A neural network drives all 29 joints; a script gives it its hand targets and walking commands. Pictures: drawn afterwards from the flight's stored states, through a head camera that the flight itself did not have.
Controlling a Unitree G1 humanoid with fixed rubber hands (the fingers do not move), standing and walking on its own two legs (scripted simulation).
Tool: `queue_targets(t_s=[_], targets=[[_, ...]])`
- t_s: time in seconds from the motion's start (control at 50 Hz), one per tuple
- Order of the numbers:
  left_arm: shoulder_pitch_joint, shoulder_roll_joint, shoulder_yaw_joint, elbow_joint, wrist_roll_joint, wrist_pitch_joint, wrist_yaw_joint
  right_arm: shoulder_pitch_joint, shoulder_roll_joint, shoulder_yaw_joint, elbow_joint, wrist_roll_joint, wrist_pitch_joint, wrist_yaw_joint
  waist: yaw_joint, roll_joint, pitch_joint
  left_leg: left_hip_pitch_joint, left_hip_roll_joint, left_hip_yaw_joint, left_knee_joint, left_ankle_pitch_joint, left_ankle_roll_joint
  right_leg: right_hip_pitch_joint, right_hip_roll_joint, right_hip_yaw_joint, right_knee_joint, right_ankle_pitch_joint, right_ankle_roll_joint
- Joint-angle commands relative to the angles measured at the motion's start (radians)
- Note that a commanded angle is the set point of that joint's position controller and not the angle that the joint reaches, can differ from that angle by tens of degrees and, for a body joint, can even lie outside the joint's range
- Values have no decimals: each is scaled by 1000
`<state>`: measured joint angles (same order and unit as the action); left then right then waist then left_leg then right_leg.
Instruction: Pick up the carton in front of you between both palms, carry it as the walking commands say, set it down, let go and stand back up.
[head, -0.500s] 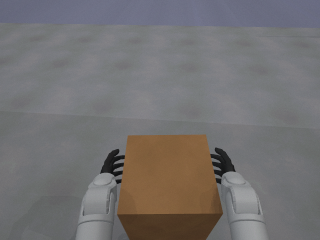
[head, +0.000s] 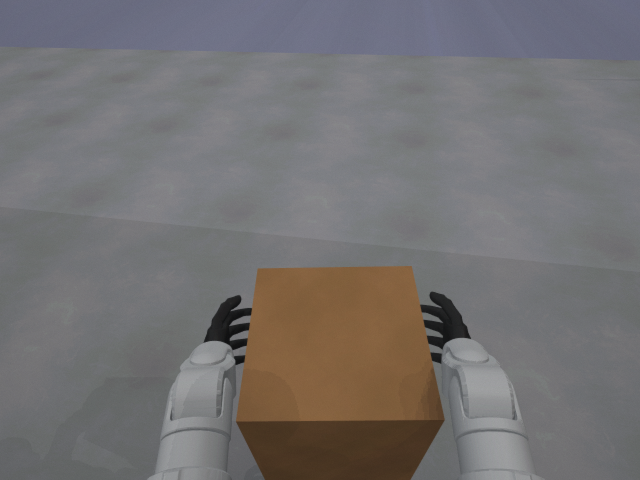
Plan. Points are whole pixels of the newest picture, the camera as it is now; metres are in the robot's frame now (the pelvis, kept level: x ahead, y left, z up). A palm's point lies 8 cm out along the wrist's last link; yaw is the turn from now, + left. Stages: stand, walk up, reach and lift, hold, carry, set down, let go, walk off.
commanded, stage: set down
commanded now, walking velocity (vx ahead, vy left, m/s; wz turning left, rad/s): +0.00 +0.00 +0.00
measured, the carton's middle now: (336, 378) +0.29 +0.00 -0.04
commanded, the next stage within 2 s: none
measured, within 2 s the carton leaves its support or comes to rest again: neither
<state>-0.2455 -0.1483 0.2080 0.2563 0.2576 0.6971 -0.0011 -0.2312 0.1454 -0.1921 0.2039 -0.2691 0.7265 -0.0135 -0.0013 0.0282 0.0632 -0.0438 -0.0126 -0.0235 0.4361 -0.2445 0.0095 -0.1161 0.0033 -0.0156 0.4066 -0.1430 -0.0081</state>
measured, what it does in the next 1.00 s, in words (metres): lowers itself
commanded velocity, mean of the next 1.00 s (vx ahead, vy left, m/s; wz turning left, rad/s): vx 0.00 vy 0.00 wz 0.00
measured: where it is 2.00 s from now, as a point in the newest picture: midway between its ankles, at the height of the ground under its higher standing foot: outside the picture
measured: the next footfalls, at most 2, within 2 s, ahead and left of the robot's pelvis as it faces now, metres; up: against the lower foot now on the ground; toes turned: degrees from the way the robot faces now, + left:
none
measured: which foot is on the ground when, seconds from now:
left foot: down 0.00-1.00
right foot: down 0.00-1.00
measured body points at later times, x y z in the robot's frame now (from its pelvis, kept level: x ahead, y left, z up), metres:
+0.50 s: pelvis -0.02 -0.01 -0.05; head +0.13 -0.01 +0.37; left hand +0.36 +0.15 -0.11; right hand +0.35 -0.15 -0.11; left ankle +0.01 +0.12 -0.74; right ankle +0.06 -0.11 -0.74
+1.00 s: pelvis -0.03 +0.01 -0.17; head +0.20 +0.00 +0.21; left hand +0.41 +0.13 -0.26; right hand +0.39 -0.17 -0.26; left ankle +0.01 +0.12 -0.74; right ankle +0.06 -0.11 -0.74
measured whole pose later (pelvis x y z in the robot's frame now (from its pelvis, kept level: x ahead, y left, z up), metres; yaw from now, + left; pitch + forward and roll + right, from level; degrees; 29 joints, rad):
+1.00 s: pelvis -0.03 +0.01 -0.17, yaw +3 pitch +41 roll +1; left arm -0.79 -0.07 0.38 0.73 0.21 0.18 0.07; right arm -0.73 0.08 -0.49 0.60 -0.23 0.20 -0.02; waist -0.07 0.05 -0.20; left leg -1.60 -0.13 -0.06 1.39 -0.51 0.00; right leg -1.65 0.06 0.08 1.35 -0.41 0.04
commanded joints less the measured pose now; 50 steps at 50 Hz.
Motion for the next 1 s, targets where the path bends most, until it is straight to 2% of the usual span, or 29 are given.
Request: queue_targets(t_s=[0.0, 0.1, 0.16, 0.22, 0.28, 0.32, 0.38, 0.48, 0.56, 0.6, 0.64, 0.72, 0.78, 0.88, 0.98], targets=[[-553, -885, -468, -6, -208, -55, -238, -528, 934, 502, 1, 234, -45, 238, 8, -21, -182, -254, -36, -78, -128, -107, 46, 233, 64, 91, -16, -80, -2], [-761, -875, -309, 220, -118, -128, -280, -711, 982, 346, 224, 165, -95, 246, 1, -47, -163, -305, -49, -60, -38, -208, 61, 159, 41, 132, -11, -293, 6], [-828, -821, -167, 349, -37, -177, -269, -776, 934, 208, 340, 89, -134, 217, -3, -55, -131, -350, -57, -58, 24, -207, 62, 89, 34, 153, 1, -348, 10], [-804, -729, -18, 440, 61, -217, -236, -768, 828, 56, 418, 0, -180, 179, -8, -46, -107, -423, -63, -56, 74, -186, 58, 12, 41, 146, 47, -305, 10], [-767, -649, 52, 466, 111, -278, -211, -727, 720, -34, 440, -60, -254, 151, -24, -38, -145, -518, -78, -54, 126, -129, 50, -80, 59, 127, 127, -173, 8], [-756, -623, 44, 454, 109, -336, -203, -705, 685, -38, 431, -70, -321, 139, -33, -33, -216, -577, -89, -51, 170, -58, 37, -132, 69, 117, 186, -46, 9], [-757, -656, -26, 443, 68, -441, -198, -714, 707, 29, 409, -47, -436, 133, -36, -31, -362, -659, -107, -49, 235, 22, 22, -178, 78, 105, 280, 108, 11], [-818, -774, -237, 429, -29, -590, -178, -804, 806, 224, 381, 40, -590, 138, -36, -10, -722, -793, -126, -51, 390, 134, -10, -273, 99, 89, 468, 246, 14], [-866, -830, -409, 343, -114, -630, -143, -841, 841, 381, 303, 120, -633, 140, -45, -1, -1074, -823, -137, -51, 516, 280, -24, -344, 115, 77, 604, 373, 26], [-869, -843, -455, 319, -142, -626, -124, -840, 833, 414, 279, 143, -630, 142, -57, 3, -1157, -830, -143, -54, 561, 303, -31, -437, 123, 65, 649, 358, 33], [-867, -852, -464, 317, -153, -609, -113, -831, 823, 415, 284, 151, -614, 149, -68, 12, -1157, -851, -146, -54, 591, 265, -39, -547, 130, 51, 675, 287, 36], [-887, -861, -418, 371, -139, -559, -112, -862, 808, 358, 340, 139, -566, 174, -80, 21, -1030, -973, -148, -47, 624, 93, -47, -735, 133, 30, 713, 108, 30], [-919, -857, -365, 426, -121, -535, -115, -902, 799, 299, 388, 120, -538, 187, -86, 18, -963, -1074, -149, -44, 658, 20, -43, -836, 132, 21, 751, 37, 27], [-984, -828, -304, 481, -107, -535, -107, -957, 777, 227, 441, 102, -528, 190, -98, 16, -979, -1188, -160, -33, 747, 9, -40, -953, 135, 16, 833, 35, 33], [-1071, -788, -302, 489, -121, -553, -89, -1020, 758, 212, 455, 120, -537, 173, -107, 20, -1058, -1277, -177, -13, 850, 7, -41, -1023, 138, 11, 927, 59, 46]])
